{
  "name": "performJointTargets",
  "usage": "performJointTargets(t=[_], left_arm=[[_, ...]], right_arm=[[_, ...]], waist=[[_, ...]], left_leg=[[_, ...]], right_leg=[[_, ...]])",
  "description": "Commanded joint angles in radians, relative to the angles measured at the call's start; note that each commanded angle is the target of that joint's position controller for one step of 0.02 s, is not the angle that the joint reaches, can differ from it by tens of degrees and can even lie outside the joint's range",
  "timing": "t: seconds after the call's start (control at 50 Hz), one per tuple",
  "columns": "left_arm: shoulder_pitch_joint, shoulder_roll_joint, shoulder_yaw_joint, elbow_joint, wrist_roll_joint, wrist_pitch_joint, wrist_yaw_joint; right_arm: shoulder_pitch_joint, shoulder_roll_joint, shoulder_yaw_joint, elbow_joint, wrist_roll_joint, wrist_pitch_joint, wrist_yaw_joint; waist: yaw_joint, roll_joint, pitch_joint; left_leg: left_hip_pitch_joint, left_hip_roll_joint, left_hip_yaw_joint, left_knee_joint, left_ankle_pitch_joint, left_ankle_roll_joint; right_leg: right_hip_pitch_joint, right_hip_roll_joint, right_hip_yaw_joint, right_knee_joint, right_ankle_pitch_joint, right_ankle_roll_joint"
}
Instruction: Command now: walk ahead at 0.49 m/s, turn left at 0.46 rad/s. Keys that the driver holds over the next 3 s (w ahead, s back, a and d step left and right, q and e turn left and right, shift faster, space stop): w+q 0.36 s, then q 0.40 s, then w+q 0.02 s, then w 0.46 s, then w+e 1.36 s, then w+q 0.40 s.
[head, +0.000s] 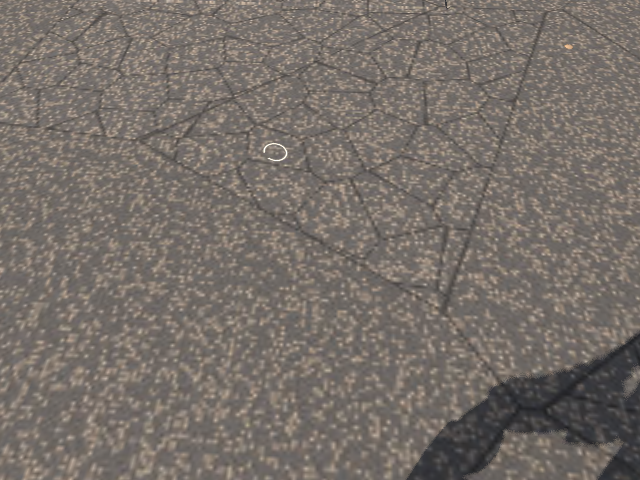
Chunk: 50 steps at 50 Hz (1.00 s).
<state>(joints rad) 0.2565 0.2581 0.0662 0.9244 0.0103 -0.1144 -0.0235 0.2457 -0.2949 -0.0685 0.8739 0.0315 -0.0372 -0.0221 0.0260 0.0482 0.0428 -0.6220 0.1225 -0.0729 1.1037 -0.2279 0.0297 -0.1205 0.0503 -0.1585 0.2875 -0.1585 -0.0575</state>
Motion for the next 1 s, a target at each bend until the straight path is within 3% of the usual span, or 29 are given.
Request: performJointTargets(t=[0.02,0.1,0.16,0.2,0.24,0.26,0.28,0.3,0.32,0.34,0.36,0.38,0.4,0.42,0.44,0.52,0.58,0.64,0.7,0.74,0.76,0.78,0.8,0.82,0.84,0.86,0.9,0.94,1.0], left_arm=[[-0.086,0.12,0.022,-0.061,0.005,-0.022,0.016],[-0.036,0.162,0.029,-0.052,-0.002,-0.006,0.033],[0.031,0.184,0.036,-0.034,-0.017,0.018,0.036],[0.05,0.197,0.041,-0.028,-0.027,0.037,0.036],[0.028,0.224,0.049,-0.04,-0.03,0.054,0.039],[0.013,0.235,0.052,-0.048,-0.031,0.064,0.042],[-0.006,0.233,0.05,-0.057,-0.035,0.072,0.046],[0.007,0.203,0.036,-0.075,-0.02,0.067,0.049],[0.098,0.041,-0.013,-0.132,0.013,0.038,0.033],[0.009,0.115,-0.006,-0.145,-0.024,-0.007,0.018],[-0.093,0.165,0.008,-0.178,-0.062,-0.03,0.01],[-0.108,0.155,0.003,-0.182,-0.053,-0.041,0.015],[-0.099,0.161,0.01,-0.165,-0.026,-0.039,0.025],[-0.074,0.176,0.019,-0.158,-0.013,-0.024,0.028],[-0.059,0.172,0.022,-0.161,-0.007,-0.007,0.028],[-0.095,0.111,0.007,-0.19,0.007,0.033,0.039],[-0.178,0.097,-0.003,-0.215,0.0,0.037,0.032],[-0.244,0.113,0.0,-0.241,-0.008,0.04,0.021],[-0.23,0.154,0.017,-0.246,-0.003,0.031,0.016],[-0.16,0.168,0.026,-0.233,0.005,0.014,0.019],[-0.106,0.221,0.037,-0.236,0.024,0.011,0.029],[-0.087,0.248,0.037,-0.237,0.043,0.028,0.032],[-0.048,0.22,0.04,-0.219,0.006,0.045,0.026],[-0.067,0.155,0.023,-0.239,-0.011,0.051,0.025],[-0.088,0.135,0.015,-0.236,-0.009,0.06,0.024],[-0.116,0.133,0.01,-0.238,-0.009,0.066,0.024],[-0.117,0.15,0.012,-0.224,-0.002,0.063,0.028],[-0.097,0.159,0.016,-0.213,-0.008,0.053,0.027],[-0.105,0.189,0.025,-0.206,-0.024,0.047,0.02]], right_arm=[[0.038,-0.029,-0.008,-0.06,-0.008,0.003,0.006],[-0.111,-0.006,0.008,-0.116,-0.012,-0.015,0.04],[-0.207,-0.003,0.015,-0.173,-0.01,-0.016,0.062],[-0.235,-0.015,0.013,-0.209,-0.008,-0.014,0.076],[-0.197,-0.051,-0.003,-0.226,-0.007,-0.009,0.083],[-0.116,-0.082,-0.021,-0.216,-0.005,-0.006,0.083],[0.033,-0.13,-0.051,-0.183,-0.002,-0.004,0.076],[0.206,-0.215,-0.091,-0.142,0.001,0.006,0.055],[0.183,-0.328,-0.108,-0.145,0.005,0.003,0.045],[0.21,-0.254,-0.082,-0.185,-0.011,-0.015,0.052],[0.177,-0.192,-0.064,-0.176,-0.023,-0.029,0.055],[0.102,-0.168,-0.056,-0.191,-0.021,-0.036,0.054],[0.018,-0.138,-0.048,-0.212,-0.024,-0.037,0.052],[-0.026,-0.115,-0.039,-0.234,-0.035,-0.035,0.047],[-0.04,-0.117,-0.038,-0.243,-0.038,-0.033,0.043],[-0.014,-0.167,-0.054,-0.237,-0.023,-0.02,0.015],[0.003,-0.164,-0.054,-0.235,-0.012,0.01,-0.006],[0.03,-0.163,-0.053,-0.229,-0.014,0.03,-0.016],[0.011,-0.147,-0.05,-0.241,-0.017,0.04,-0.024],[-0.034,-0.126,-0.041,-0.263,-0.015,0.04,-0.025],[-0.03,-0.078,-0.025,-0.289,-0.03,0.035,-0.022],[0.164,-0.03,-0.013,-0.274,-0.031,0.037,-0.022],[0.239,-0.117,-0.025,-0.258,-0.019,0.04,-0.015],[0.147,-0.177,-0.042,-0.248,-0.009,0.05,-0.015],[0.07,-0.18,-0.045,-0.257,-0.012,0.062,-0.018],[0.037,-0.168,-0.042,-0.267,-0.022,0.07,-0.019],[0.031,-0.109,-0.025,-0.27,-0.024,0.06,-0.006],[0.027,-0.073,-0.011,-0.263,-0.026,0.038,0.001],[-0.004,-0.053,0.004,-0.264,-0.03,0.011,0.01]], waist=[[-0.045,-0.096,0.032],[0.01,-0.059,0.051],[0.047,-0.05,0.072],[0.044,-0.063,0.07],[0.001,-0.101,0.014],[-0.05,-0.119,-0.043],[-0.136,-0.109,-0.122],[-0.206,-0.025,-0.219],[-0.078,0.24,-0.287],[-0.14,0.115,-0.423],[-0.155,0.061,-0.286],[-0.108,-0.004,-0.185],[-0.061,-0.047,-0.127],[-0.024,-0.038,-0.115],[-0.006,-0.036,-0.111],[0.002,-0.017,-0.108],[-0.032,0.04,-0.138],[-0.059,0.061,-0.138],[-0.04,0.083,-0.126],[0.009,0.081,-0.14],[0.013,-0.023,-0.229],[-0.072,-0.273,-0.321],[-0.073,-0.311,-0.364],[-0.028,-0.2,-0.258],[-0.015,-0.156,-0.187],[-0.017,-0.165,-0.132],[-0.024,-0.191,-0.078],[-0.013,-0.187,-0.092],[-0.008,-0.192,-0.102]], left_leg=[[-0.043,0.045,-0.05,-0.091,0.149,-0.015],[-0.036,0.023,0.039,-0.328,0.294,-0.014],[-0.084,0.009,0.077,-0.423,0.26,0.005],[-0.091,-0.011,0.105,-0.458,0.181,0.028],[0.013,-0.073,0.161,-0.467,0.079,0.065],[0.126,-0.118,0.189,-0.467,0.037,0.089],[0.334,-0.169,0.202,-0.523,0.075,0.123],[0.646,-0.113,0.056,-0.553,0.081,0.176],[0.965,0.148,-0.519,-0.648,-0.082,0.357],[1.04,0.225,-0.785,-0.803,-0.168,0.407],[0.97,0.199,-0.639,-0.824,-0.085,0.346],[0.816,0.158,-0.494,-0.808,0.108,0.31],[0.666,0.118,-0.373,-0.796,0.331,0.281],[0.566,0.091,-0.294,-0.799,0.495,0.268],[0.506,0.075,-0.259,-0.806,0.596,0.265],[0.399,0.003,-0.132,-0.79,0.778,0.24],[0.382,-0.046,-0.112,-0.751,0.67,0.176],[0.412,-0.031,-0.187,-0.71,0.532,0.146],[0.479,-0.011,-0.305,-0.628,0.444,0.134],[0.468,-0.064,-0.323,-0.52,0.357,0.093],[0.377,-0.138,-0.255,-0.335,0.183,0.047],[0.147,-0.279,-0.155,-0.105,-0.493,-0.011],[0.025,-0.211,-0.118,0.05,-0.5,-0.038],[-0.031,-0.166,-0.106,0.11,-0.394,-0.059],[-0.054,-0.142,-0.068,0.114,-0.307,-0.069],[-0.046,-0.127,-0.044,0.099,-0.27,-0.076],[0.033,-0.112,-0.002,0.005,-0.22,-0.068],[0.098,-0.107,0.037,-0.121,-0.203,-0.053],[0.221,-0.091,0.062,-0.334,-0.153,-0.029]], right_leg=[[-0.07,-0.295,0.137,-0.216,0.101,-0.143],[0.003,-0.287,0.029,-0.208,0.173,-0.123],[0.132,-0.321,-0.002,-0.165,0.215,-0.114],[0.212,-0.344,-0.02,-0.107,0.315,-0.098],[0.25,-0.347,-0.05,0.021,0.63,-0.072],[0.245,-0.338,-0.066,0.154,0.783,-0.059],[0.179,-0.305,-0.093,0.358,0.82,-0.029],[-0.048,-0.265,-0.094,0.655,0.586,0.019],[-0.513,-0.053,-0.022,1.011,-0.354,0.085],[-0.628,-0.017,0.23,1.13,-0.448,0.069],[-0.716,-0.068,0.249,1.115,-0.35,0.041],[-0.686,-0.11,0.244,1.034,-0.266,0.03],[-0.61,-0.142,0.24,0.953,-0.224,0.041],[-0.525,-0.161,0.243,0.917,-0.207,0.05],[-0.477,-0.159,0.238,0.886,-0.2,0.066],[-0.435,-0.099,0.195,0.651,-0.065,0.128],[-0.367,-0.047,0.191,0.436,0.12,0.136],[-0.344,-0.018,0.214,0.32,0.164,0.132],[-0.334,-0.017,0.254,0.231,0.087,0.105],[-0.204,-0.049,0.245,0.095,0.233,0.061],[-0.003,-0.208,0.366,0.116,0.51,-0.003],[0.261,-0.437,0.634,0.152,0.767,-0.179],[0.279,-0.519,0.834,0.097,0.354,-0.257],[0.202,-0.43,0.751,0.044,-0.002,-0.218],[0.116,-0.362,0.655,0.005,-0.245,-0.168],[0.029,-0.324,0.603,-0.032,-0.318,-0.148],[-0.096,-0.263,0.498,-0.096,-0.327,-0.13],[-0.107,-0.251,0.436,-0.119,-0.268,-0.145],[-0.138,-0.257,0.382,-0.135,-0.2,-0.164]])
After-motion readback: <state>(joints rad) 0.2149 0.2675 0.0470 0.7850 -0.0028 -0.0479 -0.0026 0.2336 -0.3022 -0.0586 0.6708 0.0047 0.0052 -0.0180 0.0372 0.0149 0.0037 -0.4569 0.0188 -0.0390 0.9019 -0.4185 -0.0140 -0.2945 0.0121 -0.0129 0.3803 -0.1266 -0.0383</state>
